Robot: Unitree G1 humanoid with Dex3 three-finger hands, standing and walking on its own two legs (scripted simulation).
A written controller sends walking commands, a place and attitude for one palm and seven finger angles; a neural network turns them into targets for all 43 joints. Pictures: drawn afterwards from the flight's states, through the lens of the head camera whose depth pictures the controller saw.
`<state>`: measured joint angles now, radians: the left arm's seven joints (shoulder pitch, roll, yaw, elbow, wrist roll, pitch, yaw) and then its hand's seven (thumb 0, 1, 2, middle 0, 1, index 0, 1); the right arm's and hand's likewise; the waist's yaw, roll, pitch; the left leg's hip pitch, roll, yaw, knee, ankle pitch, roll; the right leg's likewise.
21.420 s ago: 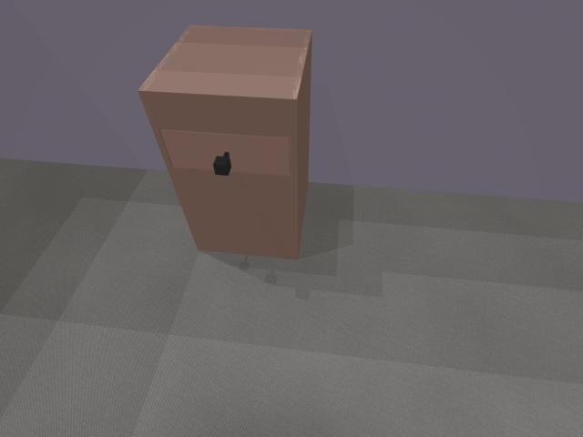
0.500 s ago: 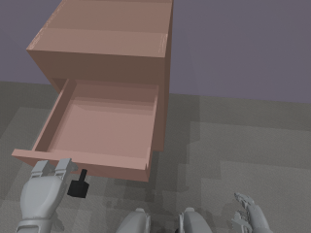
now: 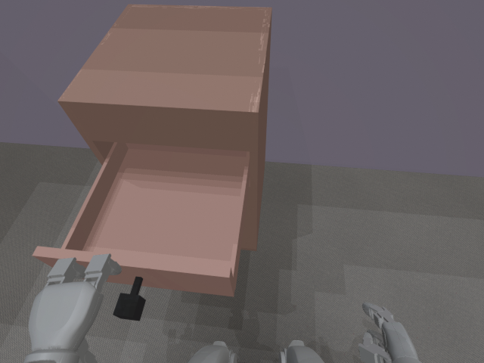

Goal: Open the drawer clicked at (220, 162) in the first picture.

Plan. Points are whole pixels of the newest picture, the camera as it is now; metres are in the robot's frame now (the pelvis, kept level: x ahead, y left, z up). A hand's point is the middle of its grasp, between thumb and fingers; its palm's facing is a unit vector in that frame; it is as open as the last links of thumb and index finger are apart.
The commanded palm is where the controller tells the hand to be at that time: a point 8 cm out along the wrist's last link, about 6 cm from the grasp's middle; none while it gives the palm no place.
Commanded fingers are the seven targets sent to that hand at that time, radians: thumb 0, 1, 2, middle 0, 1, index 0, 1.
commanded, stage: lift the hand off the handle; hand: left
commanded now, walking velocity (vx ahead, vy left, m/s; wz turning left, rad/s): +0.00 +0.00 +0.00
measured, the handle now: (133, 296) +0.25 +0.25 -0.14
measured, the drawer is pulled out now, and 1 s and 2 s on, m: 0.30 0.30 0.30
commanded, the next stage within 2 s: draw the hand back to the body in 0.60 s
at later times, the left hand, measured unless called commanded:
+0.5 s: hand (78, 308) +0.19 +0.26 +0.02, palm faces -0.03 -0.08 -1.00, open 13.9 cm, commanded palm +0.18 +0.26 +0.07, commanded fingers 0.00 -0.50 0.30 -0.30 -1.20 -0.30 -1.20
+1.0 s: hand (52, 305) +0.19 +0.27 +0.06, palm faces +0.02 -0.06 -1.00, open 13.9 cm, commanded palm +0.17 +0.26 +0.11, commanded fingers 0.00 -0.50 0.30 -0.30 -1.20 -0.30 -1.20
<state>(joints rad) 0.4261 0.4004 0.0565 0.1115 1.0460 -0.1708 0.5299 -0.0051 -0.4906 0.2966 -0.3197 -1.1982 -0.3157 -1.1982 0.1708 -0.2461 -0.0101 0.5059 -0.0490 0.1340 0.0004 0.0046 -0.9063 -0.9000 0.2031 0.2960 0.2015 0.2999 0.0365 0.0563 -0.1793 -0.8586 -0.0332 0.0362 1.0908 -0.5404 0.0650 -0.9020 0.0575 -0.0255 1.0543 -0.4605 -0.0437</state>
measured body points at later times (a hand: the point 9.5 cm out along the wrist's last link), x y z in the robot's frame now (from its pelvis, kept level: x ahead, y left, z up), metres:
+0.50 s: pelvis +0.01 +0.00 +0.02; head +0.06 -0.02 +0.47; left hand +0.19 +0.26 +0.07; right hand +0.19 -0.23 -0.08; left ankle -0.01 +0.08 -0.66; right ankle +0.02 -0.10 -0.66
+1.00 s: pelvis +0.01 +0.01 +0.03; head +0.04 -0.02 +0.48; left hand +0.18 +0.27 +0.12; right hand +0.20 -0.22 -0.07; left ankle -0.01 +0.08 -0.66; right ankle +0.02 -0.10 -0.66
